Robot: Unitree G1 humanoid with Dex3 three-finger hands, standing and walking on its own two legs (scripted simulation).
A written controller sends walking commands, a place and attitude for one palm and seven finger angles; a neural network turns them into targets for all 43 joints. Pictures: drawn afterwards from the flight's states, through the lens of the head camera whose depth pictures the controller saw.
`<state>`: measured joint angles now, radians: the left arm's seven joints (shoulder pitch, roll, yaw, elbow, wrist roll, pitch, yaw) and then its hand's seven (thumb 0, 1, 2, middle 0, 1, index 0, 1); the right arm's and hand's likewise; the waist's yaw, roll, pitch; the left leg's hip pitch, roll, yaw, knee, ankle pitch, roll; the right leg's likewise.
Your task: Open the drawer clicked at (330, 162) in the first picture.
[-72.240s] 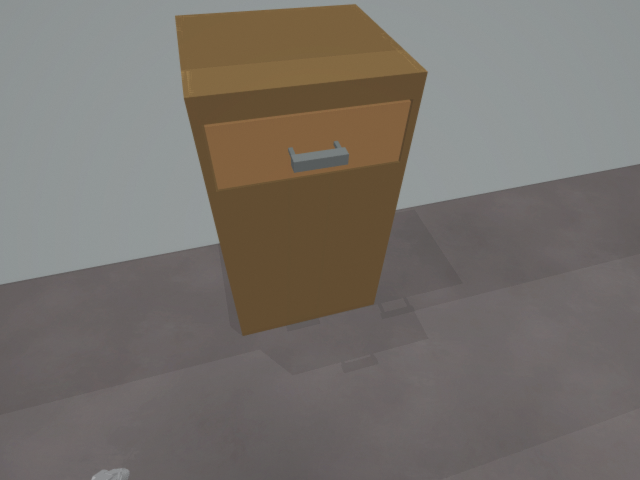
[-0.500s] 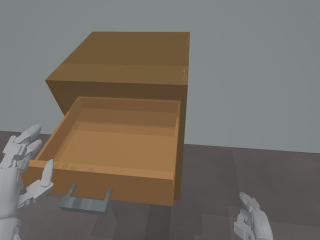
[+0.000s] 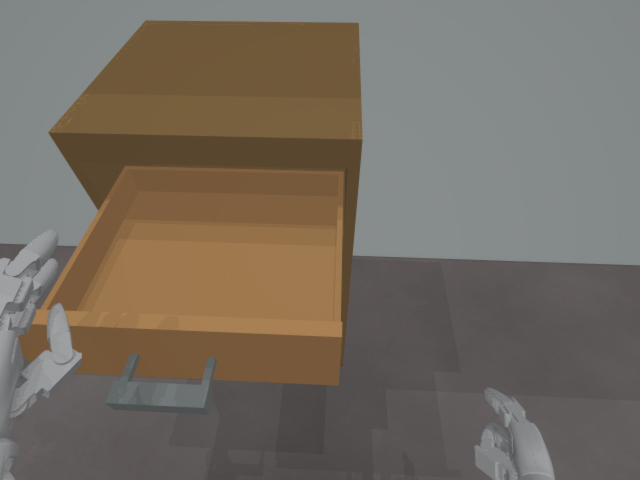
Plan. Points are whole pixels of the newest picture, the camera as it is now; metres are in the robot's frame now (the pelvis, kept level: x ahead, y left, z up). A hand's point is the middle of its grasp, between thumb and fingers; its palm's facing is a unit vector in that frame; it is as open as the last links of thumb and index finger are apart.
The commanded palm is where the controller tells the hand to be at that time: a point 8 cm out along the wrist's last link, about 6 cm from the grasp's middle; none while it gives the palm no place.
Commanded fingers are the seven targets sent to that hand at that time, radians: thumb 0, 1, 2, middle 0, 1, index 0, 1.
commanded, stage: step back with the hand held close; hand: left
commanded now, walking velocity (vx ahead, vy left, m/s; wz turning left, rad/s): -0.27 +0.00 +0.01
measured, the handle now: (166, 379) +0.24 +0.22 -0.02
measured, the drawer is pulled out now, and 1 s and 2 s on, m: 0.30 0.30 0.30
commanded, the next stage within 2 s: stop stepping back and stand still in 1.00 s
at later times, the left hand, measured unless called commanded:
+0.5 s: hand out of the picture +0.11 +0.26 +0.15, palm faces +0.38 -0.83 -0.41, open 7.4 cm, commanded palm +0.05 +0.30 +0.18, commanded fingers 0.00 0.90 0.90 -0.20 -0.30 -0.20 -0.30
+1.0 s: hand out of the picture +0.03 +0.20 +0.16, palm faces +0.22 -0.83 -0.52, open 7.4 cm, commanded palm -0.02 +0.26 +0.18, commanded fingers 0.00 0.90 0.90 -0.20 -0.30 -0.20 -0.30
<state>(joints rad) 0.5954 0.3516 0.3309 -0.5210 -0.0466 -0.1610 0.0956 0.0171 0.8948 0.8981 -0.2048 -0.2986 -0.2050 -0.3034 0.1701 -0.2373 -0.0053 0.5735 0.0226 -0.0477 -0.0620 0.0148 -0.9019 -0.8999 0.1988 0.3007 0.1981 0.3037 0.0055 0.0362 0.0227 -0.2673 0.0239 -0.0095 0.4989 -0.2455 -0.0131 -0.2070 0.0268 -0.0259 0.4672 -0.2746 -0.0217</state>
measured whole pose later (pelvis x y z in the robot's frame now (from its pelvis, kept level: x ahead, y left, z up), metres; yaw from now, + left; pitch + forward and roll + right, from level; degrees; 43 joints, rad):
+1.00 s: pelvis -0.16 -0.02 +0.00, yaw -2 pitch +3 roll +2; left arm 0.71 0.43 0.39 -0.63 -0.05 -0.27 0.09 0.02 0.89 0.90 -0.21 -0.30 -0.21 -0.30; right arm 0.18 -0.19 0.02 0.64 0.03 -0.07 -0.06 0.02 -0.90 -0.90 0.20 0.30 0.20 0.30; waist -0.02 -0.05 0.00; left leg -0.53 -0.03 0.03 0.91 -0.47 -0.02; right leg -0.22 0.00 -0.04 0.50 -0.33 -0.05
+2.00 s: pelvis -0.33 -0.09 +0.00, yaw +2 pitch +0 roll +2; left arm 0.59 0.30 0.32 -0.43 -0.03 -0.20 0.13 0.02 0.90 0.90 -0.20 -0.30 -0.20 -0.30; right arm 0.21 -0.20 0.00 0.67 0.01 -0.05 -0.04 0.02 -0.90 -0.90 0.20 0.30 0.20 0.30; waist 0.01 0.02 -0.02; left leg -0.45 0.00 0.02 0.99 -0.32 0.02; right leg -0.30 0.03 -0.11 0.51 -0.22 -0.10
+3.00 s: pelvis -0.32 -0.08 +0.00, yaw +3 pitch -2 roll +0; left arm 0.29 0.14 0.01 1.11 0.01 0.01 0.02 0.01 0.91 0.90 -0.19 -0.30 -0.19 -0.30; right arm 0.32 -0.12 0.00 1.10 -0.01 0.01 -0.04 0.01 -0.91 -0.90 0.20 0.30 0.20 0.30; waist 0.00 0.02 0.04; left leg -0.16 -0.01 0.02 0.41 -0.21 0.01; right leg -0.19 0.06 0.00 0.39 -0.16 -0.06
